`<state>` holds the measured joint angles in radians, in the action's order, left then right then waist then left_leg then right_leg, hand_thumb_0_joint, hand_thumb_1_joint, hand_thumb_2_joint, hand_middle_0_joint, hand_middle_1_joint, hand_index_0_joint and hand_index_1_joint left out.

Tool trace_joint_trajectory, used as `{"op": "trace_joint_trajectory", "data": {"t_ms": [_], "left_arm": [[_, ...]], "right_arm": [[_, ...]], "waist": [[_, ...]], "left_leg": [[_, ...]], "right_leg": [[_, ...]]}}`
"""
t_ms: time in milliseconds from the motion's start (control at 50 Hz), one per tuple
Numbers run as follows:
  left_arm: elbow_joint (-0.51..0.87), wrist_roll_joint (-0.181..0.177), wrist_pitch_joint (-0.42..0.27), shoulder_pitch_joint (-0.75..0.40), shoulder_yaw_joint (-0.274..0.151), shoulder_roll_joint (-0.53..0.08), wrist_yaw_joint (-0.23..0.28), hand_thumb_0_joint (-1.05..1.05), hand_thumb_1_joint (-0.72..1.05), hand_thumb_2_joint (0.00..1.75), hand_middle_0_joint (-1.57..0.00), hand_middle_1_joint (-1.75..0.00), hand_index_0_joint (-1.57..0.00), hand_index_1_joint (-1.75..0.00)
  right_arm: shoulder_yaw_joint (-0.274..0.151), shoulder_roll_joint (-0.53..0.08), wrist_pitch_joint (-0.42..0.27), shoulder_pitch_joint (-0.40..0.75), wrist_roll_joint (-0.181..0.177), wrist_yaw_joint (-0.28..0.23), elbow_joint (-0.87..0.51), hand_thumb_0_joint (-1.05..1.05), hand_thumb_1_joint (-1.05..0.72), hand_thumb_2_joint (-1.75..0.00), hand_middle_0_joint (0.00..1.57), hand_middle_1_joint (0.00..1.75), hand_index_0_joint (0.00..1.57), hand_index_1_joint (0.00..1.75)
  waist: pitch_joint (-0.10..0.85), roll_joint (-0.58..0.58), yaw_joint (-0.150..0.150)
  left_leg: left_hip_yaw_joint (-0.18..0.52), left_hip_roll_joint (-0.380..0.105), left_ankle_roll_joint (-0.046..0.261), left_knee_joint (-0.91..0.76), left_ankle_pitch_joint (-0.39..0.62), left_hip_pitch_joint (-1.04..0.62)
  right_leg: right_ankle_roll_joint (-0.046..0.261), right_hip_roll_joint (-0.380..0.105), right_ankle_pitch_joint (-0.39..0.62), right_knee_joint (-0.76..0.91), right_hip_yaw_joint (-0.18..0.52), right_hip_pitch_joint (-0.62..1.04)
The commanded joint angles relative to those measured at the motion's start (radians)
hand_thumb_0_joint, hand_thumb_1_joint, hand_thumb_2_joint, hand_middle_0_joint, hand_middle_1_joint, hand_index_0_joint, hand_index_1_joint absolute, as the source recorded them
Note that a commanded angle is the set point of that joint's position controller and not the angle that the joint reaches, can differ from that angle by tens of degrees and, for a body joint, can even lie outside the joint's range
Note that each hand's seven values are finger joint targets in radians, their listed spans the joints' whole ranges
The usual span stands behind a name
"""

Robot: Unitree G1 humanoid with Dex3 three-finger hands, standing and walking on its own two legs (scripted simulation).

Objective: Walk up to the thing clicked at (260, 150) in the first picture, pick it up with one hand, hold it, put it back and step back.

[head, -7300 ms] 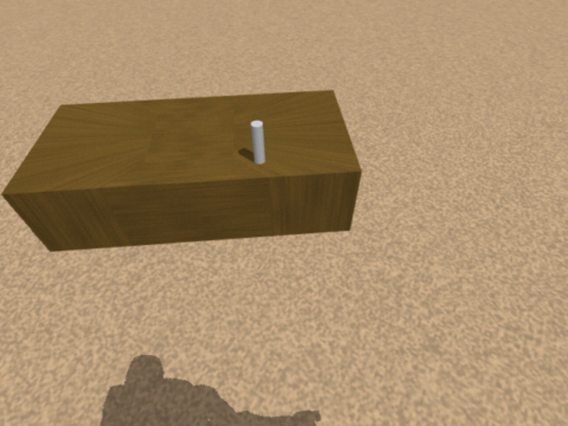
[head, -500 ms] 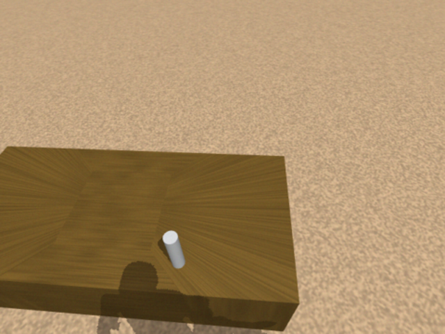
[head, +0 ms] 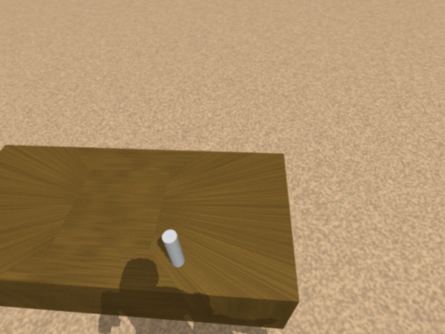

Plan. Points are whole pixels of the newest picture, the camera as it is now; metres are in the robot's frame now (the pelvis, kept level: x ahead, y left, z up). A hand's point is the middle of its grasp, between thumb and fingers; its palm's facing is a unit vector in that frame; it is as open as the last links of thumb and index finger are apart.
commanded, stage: go down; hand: left
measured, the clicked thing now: (174, 249) +0.45 +0.19 -0.34
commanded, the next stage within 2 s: none
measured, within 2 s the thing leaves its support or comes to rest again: neither
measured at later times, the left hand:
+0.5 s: hand out of the picture +0.16 +0.27 -0.14, palm faces +0.04 -0.94 -0.33, open 16.1 cm
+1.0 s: hand out of the picture +0.17 +0.27 -0.14, palm faces +0.04 -0.95 -0.32, open 17.2 cm
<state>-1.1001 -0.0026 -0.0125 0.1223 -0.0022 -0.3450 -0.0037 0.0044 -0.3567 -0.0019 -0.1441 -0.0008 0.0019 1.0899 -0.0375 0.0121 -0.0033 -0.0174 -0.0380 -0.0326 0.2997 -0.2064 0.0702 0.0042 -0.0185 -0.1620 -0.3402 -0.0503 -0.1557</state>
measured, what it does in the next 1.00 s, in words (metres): stands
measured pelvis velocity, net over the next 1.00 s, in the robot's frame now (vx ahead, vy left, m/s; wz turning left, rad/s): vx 0.02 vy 0.03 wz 0.02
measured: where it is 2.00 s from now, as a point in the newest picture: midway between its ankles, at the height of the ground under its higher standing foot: outside the picture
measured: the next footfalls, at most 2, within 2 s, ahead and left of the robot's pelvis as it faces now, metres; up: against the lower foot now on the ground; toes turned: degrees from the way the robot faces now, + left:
none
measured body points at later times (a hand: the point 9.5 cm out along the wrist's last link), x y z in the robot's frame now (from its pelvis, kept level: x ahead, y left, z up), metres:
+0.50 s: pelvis +0.01 +0.02 -0.02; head +0.05 +0.02 +0.43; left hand +0.16 +0.31 -0.12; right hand +0.14 -0.23 -0.12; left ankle -0.03 +0.14 -0.75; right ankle +0.01 -0.11 -0.75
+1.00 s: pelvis +0.02 +0.03 -0.04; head +0.06 +0.04 +0.41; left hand +0.16 +0.32 -0.12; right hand +0.18 -0.21 -0.13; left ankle -0.03 +0.14 -0.75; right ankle +0.01 -0.11 -0.75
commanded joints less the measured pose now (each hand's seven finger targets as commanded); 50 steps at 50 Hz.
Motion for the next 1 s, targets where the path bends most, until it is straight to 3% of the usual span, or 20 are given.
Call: {"op": "trace_joint_trajectory", "data": {"t_ms": [0, 20, 60, 100, 160, 200, 220, 280, 380, 440, 540, 580, 600, 760, 780, 840, 860, 880, 940, 980], "left_arm": [[0.128, -0.016, -0.051, -0.277, -0.131, -0.203, 0.038, 0.00, 0.58, 0.58, -0.02, -0.08, -0.02, -0.07], [0.100, -0.006, -0.039, -0.219, -0.152, -0.219, 0.026, 0.00, 0.50, 0.50, -0.02, -0.06, -0.03, -0.05], [0.208, 0.025, -0.045, -0.333, -0.189, -0.295, 0.018, 0.00, 0.34, 0.34, -0.03, -0.08, -0.04, -0.06], [0.108, 0.060, -0.007, -0.156, -0.199, -0.243, -0.003, 0.00, 0.19, 0.20, -0.03, -0.09, -0.05, -0.07], [0.239, 0.078, 0.056, -0.073, -0.234, -0.240, -0.005, 0.00, 0.05, 0.14, -0.05, -0.07, -0.06, -0.04], [0.294, 0.077, 0.125, -0.054, -0.197, -0.180, -0.002, 0.00, -0.05, 0.11, -0.05, -0.07, -0.07, -0.05], [0.328, 0.080, 0.157, -0.109, -0.191, -0.188, -0.002, 0.00, -0.07, 0.10, -0.05, -0.05, -0.06, -0.03], [0.388, 0.068, 0.238, -0.122, -0.166, -0.155, -0.002, 0.00, -0.22, 0.10, -0.06, -0.05, -0.06, -0.04], [0.534, 0.051, 0.295, -0.094, -0.170, -0.148, -0.008, 0.00, -0.45, 0.08, -0.07, -0.07, -0.07, -0.07], [0.631, 0.056, 0.302, -0.071, -0.194, -0.171, -0.015, 0.00, -0.47, 0.08, -0.07, -0.08, -0.07, -0.08], [0.728, 0.067, 0.332, -0.013, -0.182, -0.156, -0.021, 0.00, -0.49, 0.08, -0.07, -0.08, -0.07, -0.08], [0.774, 0.066, 0.349, 0.020, -0.191, -0.165, -0.024, 0.00, -0.51, 0.07, -0.08, -0.09, -0.07, -0.09], [0.785, 0.064, 0.359, 0.037, -0.176, -0.152, -0.028, 0.00, -0.51, 0.08, -0.07, -0.09, -0.07, -0.09], [0.888, 0.043, 0.419, 0.102, -0.167, -0.130, -0.026, 0.00, -0.54, 0.08, -0.07, -0.09, -0.07, -0.09], [0.920, 0.042, 0.420, 0.099, -0.187, -0.148, -0.021, 0.00, -0.54, 0.09, -0.07, -0.10, -0.07, -0.10], [0.970, 0.041, 0.433, 0.147, -0.181, -0.144, -0.023, 0.00, -0.53, 0.10, -0.07, -0.11, -0.06, -0.11], [0.995, 0.040, 0.435, 0.153, -0.202, -0.162, -0.020, 0.00, -0.54, 0.11, -0.07, -0.11, -0.07, -0.12], [0.984, 0.041, 0.442, 0.178, -0.180, -0.143, -0.024, 0.00, -0.54, 0.12, -0.07, -0.12, -0.07, -0.12], [1.018, 0.040, 0.447, 0.174, -0.202, -0.162, -0.022, 0.00, -0.50, 0.12, -0.07, -0.11, -0.06, -0.11], [1.043, 0.039, 0.452, 0.195, -0.195, -0.152, -0.023, 0.00, -0.49, 0.12, -0.06, -0.10, -0.06, -0.10]], "right_arm": [[-0.017, -0.093, -0.070, -0.023, -0.055, -0.046, -0.235, 0.00, -1.05, -0.95, 0.20, 0.30, 0.20, 0.30], [-0.030, -0.095, -0.060, -0.035, -0.052, -0.045, -0.266, 0.00, -1.05, -0.94, 0.20, 0.30, 0.20, 0.30], [-0.056, -0.090, -0.070, -0.056, -0.042, -0.060, -0.304, 0.00, -1.04, -0.93, 0.20, 0.30, 0.20, 0.30], [-0.070, -0.084, -0.076, -0.091, -0.028, -0.056, -0.329, 0.00, -1.02, -0.92, 0.20, 0.30, 0.20, 0.30], [-0.086, -0.073, -0.089, -0.083, -0.027, -0.058, -0.399, 0.00, -0.98, -0.91, 0.20, 0.30, 0.20, 0.30], [-0.079, -0.062, -0.092, -0.066, -0.031, -0.059, -0.441, 0.00, -0.96, -0.91, 0.20, 0.30, 0.20, 0.30], [-0.074, -0.064, -0.095, -0.041, -0.033, -0.059, -0.461, 0.00, -0.95, -0.91, 0.20, 0.30, 0.20, 0.30], [-0.069, -0.055, -0.105, -0.029, -0.037, -0.062, -0.508, 0.00, -0.92, -0.90, 0.20, 0.30, 0.20, 0.30], [-0.059, -0.043, -0.134, -0.050, -0.036, -0.065, -0.534, 0.00, -0.87, -0.89, 0.20, 0.30, 0.20, 0.30], [-0.066, -0.042, -0.148, -0.073, -0.030, -0.073, -0.534, 0.00, -0.86, -0.88, 0.20, 0.30, 0.20, 0.30], [-0.061, -0.038, -0.163, -0.067, -0.024, -0.090, -0.543, 0.00, -0.85, -0.88, 0.20, 0.30, 0.20, 0.30], [-0.064, -0.042, -0.168, -0.075, -0.021, -0.093, -0.547, 0.00, -0.85, -0.88, 0.20, 0.30, 0.20, 0.30], [-0.064, -0.044, -0.169, -0.074, -0.020, -0.093, -0.553, 0.00, -0.85, -0.88, 0.20, 0.30, 0.20, 0.30], [-0.056, -0.034, -0.187, -0.053, -0.017, -0.104, -0.598, 0.00, -0.85, -0.88, 0.20, 0.30, 0.20, 0.30], [-0.057, -0.034, -0.192, -0.048, -0.016, -0.107, -0.601, 0.00, -0.85, -0.88, 0.20, 0.30, 0.20, 0.30], [-0.060, -0.034, -0.197, -0.060, -0.018, -0.111, -0.615, 0.00, -0.85, -0.88, 0.20, 0.30, 0.20, 0.30], [-0.062, -0.034, -0.200, -0.064, -0.018, -0.114, -0.613, 0.00, -0.85, -0.88, 0.20, 0.30, 0.20, 0.30], [-0.061, -0.034, -0.202, -0.070, -0.018, -0.115, -0.612, 0.00, -0.86, -0.89, 0.20, 0.30, 0.20, 0.30], [-0.062, -0.035, -0.210, -0.071, -0.014, -0.118, -0.615, 0.00, -0.85, -0.88, 0.20, 0.30, 0.20, 0.30], [-0.063, -0.035, -0.213, -0.075, -0.015, -0.122, -0.626, 0.00, -0.85, -0.88, 0.20, 0.30, 0.20, 0.30]], "waist": [[0.005, -0.059, -0.053], [0.012, -0.060, -0.024], [0.165, -0.038, -0.010], [0.221, -0.046, 0.000], [0.307, 0.037, 0.046], [0.274, 0.047, 0.034], [0.229, 0.039, 0.026], [0.177, -0.018, 0.007], [0.174, -0.037, -0.005], [0.240, 0.009, -0.010], [0.245, 0.068, -0.021], [0.279, 0.073, -0.018], [0.284, 0.079, -0.022], [0.251, 0.030, -0.027], [0.265, 0.044, -0.012], [0.298, 0.048, -0.014], [0.328, 0.069, -0.011], [0.328, 0.053, -0.023], [0.332, 0.063, -0.017], [0.332, 0.071, -0.022]], "left_leg": [[-0.045, 0.060, 0.058, 0.051, -0.034, 0.180], [-0.049, 0.054, 0.056, 0.080, -0.017, 0.207], [-0.039, 0.053, 0.055, 0.106, 0.039, 0.187], [-0.026, 0.057, 0.051, 0.143, 0.101, 0.216], [-0.025, 0.065, 0.037, 0.143, 0.181, 0.186], [-0.021, 0.062, 0.031, 0.148, 0.185, 0.189], [-0.016, 0.055, 0.028, 0.145, 0.163, 0.201], [-0.016, 0.049, 0.035, 0.158, 0.079, 0.239], [-0.004, 0.042, 0.037, 0.186, 0.057, 0.254], [0.001, 0.039, 0.029, 0.231, 0.162, 0.235], [0.015, 0.034, 0.015, 0.276, 0.225, 0.249], [0.023, 0.026, 0.010, 0.300, 0.295, 0.251], [0.027, 0.024, 0.008, 0.309, 0.320, 0.249], [0.037, 0.027, 0.016, 0.358, 0.210, 0.339], [0.042, 0.026, 0.014, 0.364, 0.216, 0.340], [0.051, 0.022, 0.014, 0.394, 0.267, 0.345], [0.051, 0.022, 0.013, 0.407, 0.306, 0.330], [0.054, 0.019, 0.014, 0.421, 0.334, 0.330], [0.058, 0.015, 0.013, 0.447, 0.362, 0.353], [0.061, 0.015, 0.014, 0.457, 0.352, 0.363]], "right_leg": [[-0.001, -0.001, -0.057, 0.014, 0.019, -0.080], [0.001, 0.000, -0.053, -0.008, 0.017, -0.085], [-0.002, -0.007, 0.026, -0.056, 0.025, -0.037], [0.003, -0.009, 0.106, -0.108, 0.021, -0.020], [0.014, 0.000, 0.163, -0.114, 0.019, 0.025], [0.017, 0.008, 0.149, -0.111, 0.009, -0.013], [0.017, 0.014, 0.116, -0.104, -0.001, -0.040], [0.011, 0.017, 0.026, -0.104, -0.004, -0.099], [0.007, 0.021, -0.001, -0.136, -0.009, -0.138], [0.009, 0.020, 0.101, -0.186, -0.005, -0.118], [0.015, 0.020, 0.134, -0.232, -0.006, -0.150], [0.015, 0.024, 0.169, -0.256, -0.013, -0.141], [0.016, 0.026, 0.170, -0.267, -0.013, -0.157], [0.008, 0.026, 0.107, -0.301, -0.025, -0.215], [0.010, 0.025, 0.104, -0.311, -0.027, -0.215], [0.010, 0.024, 0.125, -0.338, -0.026, -0.226], [0.011, 0.023, 0.145, -0.349, -0.025, -0.227], [0.008, 0.025, 0.150, -0.358, -0.026, -0.239], [0.006, 0.024, 0.155, -0.383, -0.027, -0.249], [0.007, 0.023, 0.141, -0.393, -0.026, -0.265]]}}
